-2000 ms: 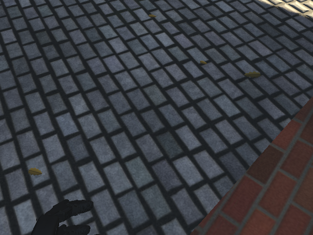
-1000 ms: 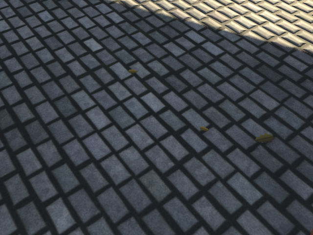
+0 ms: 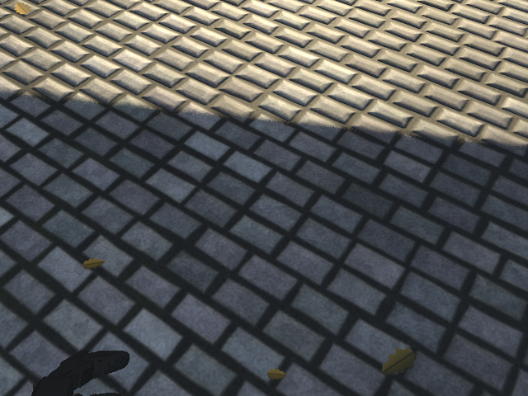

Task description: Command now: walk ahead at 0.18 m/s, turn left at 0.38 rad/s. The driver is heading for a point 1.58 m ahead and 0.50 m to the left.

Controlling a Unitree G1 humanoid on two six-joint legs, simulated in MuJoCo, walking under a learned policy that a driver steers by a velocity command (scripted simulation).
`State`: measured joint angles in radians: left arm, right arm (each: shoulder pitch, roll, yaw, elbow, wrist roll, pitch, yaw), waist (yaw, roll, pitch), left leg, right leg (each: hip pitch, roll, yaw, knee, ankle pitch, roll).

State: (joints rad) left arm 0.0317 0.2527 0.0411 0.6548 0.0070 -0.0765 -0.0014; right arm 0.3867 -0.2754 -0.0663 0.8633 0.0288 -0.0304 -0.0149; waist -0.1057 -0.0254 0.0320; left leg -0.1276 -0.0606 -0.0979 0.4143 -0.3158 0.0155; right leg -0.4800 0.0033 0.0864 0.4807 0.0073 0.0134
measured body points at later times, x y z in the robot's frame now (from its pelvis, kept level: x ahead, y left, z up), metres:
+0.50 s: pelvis +0.05 +0.02 -0.01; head +0.07 +0.06 +0.44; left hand +0.11 +0.34 -0.13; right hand +0.27 -0.21 -0.09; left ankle +0.04 +0.12 -0.74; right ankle +0.11 -0.12 -0.70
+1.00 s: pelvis +0.07 +0.00 +0.00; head +0.10 +0.00 +0.45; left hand +0.06 +0.30 -0.10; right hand +0.35 -0.15 -0.10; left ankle +0.03 +0.12 -0.73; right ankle +0.14 -0.10 -0.74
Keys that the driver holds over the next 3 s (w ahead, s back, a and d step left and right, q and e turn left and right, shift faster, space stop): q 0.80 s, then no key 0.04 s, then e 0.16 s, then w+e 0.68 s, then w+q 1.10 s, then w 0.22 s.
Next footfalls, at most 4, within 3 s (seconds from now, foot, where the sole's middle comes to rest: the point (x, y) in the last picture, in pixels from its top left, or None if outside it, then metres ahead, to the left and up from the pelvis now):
0.02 right None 0.17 -0.12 -0.77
0.42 left None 0.08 0.13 -0.77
0.90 right None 0.17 -0.08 -0.77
1.60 right None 0.43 -0.05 -0.77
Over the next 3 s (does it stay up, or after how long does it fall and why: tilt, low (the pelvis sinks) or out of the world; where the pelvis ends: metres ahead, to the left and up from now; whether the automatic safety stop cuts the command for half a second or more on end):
stays up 1.04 0.19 0.00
